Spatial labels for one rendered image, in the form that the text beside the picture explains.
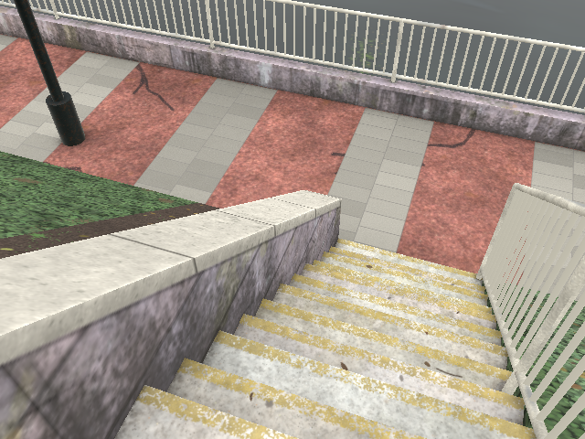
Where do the stairs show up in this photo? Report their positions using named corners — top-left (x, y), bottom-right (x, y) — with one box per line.
top-left (114, 238), bottom-right (537, 439)

